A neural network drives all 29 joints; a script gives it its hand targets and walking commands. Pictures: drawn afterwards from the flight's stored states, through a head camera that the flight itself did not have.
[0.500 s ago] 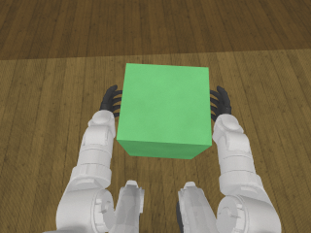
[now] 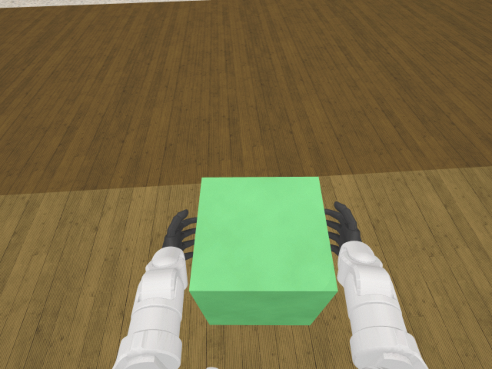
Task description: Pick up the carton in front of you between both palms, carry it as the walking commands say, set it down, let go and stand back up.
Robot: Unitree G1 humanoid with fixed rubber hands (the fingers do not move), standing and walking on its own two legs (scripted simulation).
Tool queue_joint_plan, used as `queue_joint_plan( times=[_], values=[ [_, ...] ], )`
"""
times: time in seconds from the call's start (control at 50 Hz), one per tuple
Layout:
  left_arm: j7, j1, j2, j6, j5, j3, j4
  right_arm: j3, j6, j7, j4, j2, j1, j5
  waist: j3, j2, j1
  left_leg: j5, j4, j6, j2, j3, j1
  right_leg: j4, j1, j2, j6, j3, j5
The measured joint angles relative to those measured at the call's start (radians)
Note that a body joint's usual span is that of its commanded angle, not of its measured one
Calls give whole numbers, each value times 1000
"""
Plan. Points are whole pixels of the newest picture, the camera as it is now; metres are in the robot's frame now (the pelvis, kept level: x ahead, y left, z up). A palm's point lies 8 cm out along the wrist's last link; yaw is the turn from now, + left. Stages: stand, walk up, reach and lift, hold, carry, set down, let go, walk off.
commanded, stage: reach and lift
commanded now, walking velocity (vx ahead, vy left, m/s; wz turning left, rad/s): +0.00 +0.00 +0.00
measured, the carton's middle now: (259, 256) +0.35 +0.00 -0.08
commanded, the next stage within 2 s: hold in 1.24 s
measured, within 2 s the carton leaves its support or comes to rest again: neither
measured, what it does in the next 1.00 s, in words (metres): rises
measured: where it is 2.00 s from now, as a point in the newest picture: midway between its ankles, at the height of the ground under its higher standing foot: outside the picture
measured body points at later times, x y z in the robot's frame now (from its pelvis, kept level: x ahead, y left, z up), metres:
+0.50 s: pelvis +0.00 +0.00 +0.04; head -0.02 +0.00 +0.49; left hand +0.31 +0.15 +0.05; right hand +0.32 -0.15 +0.06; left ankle +0.04 +0.13 -0.69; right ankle +0.03 -0.13 -0.69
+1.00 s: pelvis +0.03 +0.00 +0.05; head +0.00 +0.01 +0.50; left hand +0.32 +0.15 +0.06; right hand +0.33 -0.15 +0.07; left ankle +0.04 +0.13 -0.69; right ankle +0.03 -0.13 -0.69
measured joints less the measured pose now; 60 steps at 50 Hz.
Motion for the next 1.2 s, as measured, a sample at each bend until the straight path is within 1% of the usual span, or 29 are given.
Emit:
queue_joint_plan(
  times=[0.12, 0.24, 0.3, 0.36, 0.48, 0.6, 0.7, 0.78, 0.88, 1.04, 1.2],
  values=[
    [-3, 67, -18, 61, 13, -27, -57, 24, 55, 1, -63, 10, 82, 7, 42, 0, -1, 47, -152, -4, 10, -7, 212, -153, 212, -1, -8, -4, 49],
    [-6, 119, -42, 124, 32, -42, -130, 70, 124, 10, -124, -5, 129, 15, 81, 15, 5, 95, -284, -2, 16, -6, 397, -285, 396, -5, -8, -1, 98],
    [-14, 128, -48, 154, 44, -38, -150, 78, 156, 17, -137, -5, 130, 3, 92, 22, 7, 114, -331, -1, 17, -5, 466, -330, 464, -7, -8, 1, 116],
    [-24, 112, -51, 175, 65, -20, -141, 63, 179, 26, -122, 1, 107, -26, 109, 23, 9, 125, -355, 0, 15, -6, 512, -351, 509, -9, -9, 1, 125],
    [-43, 55, -45, 187, 94, 13, -97, 16, 189, 35, -87, 18, 51, -78, 167, 12, 12, 131, -350, 3, 13, -8, 532, -345, 530, -11, -8, -1, 129],
    [-44, 38, -38, 192, 88, -4, -128, 20, 187, 37, -126, 20, 47, -72, 196, 2, 11, 140, -357, 3, 13, -6, 526, -361, 527, -12, -5, 1, 143],
    [-43, 54, -49, 200, 94, -9, -156, 26, 192, 46, -146, 16, 61, -66, 181, 5, 9, 144, -386, 7, 12, 2, 547, -394, 548, -16, -2, 10, 151],
    [-35, 80, -64, 206, 95, -13, -178, 37, 202, 55, -160, 10, 79, -66, 166, 11, 8, 142, -409, 11, 9, 8, 573, -415, 571, -20, 1, 16, 149],
    [-28, 115, -53, 226, 80, -54, -207, 75, 221, 57, -184, 1, 110, -67, 162, 13, 8, 146, -442, 12, 8, 8, 607, -445, 604, -23, 1, 16, 151],
    [-16, 176, -39, 254, 55, -109, -266, 133, 254, 51, -242, -13, 165, -48, 167, 12, 9, 160, -489, 7, 14, 1, 647, -491, 644, -21, -4, 10, 163],
    [-15, 193, -36, 269, 46, -124, -301, 151, 273, 45, -279, -16, 180, -32, 175, 14, 11, 166, -500, 1, 22, -3, 662, -499, 658, -13, -11, 6, 169]
  ],
)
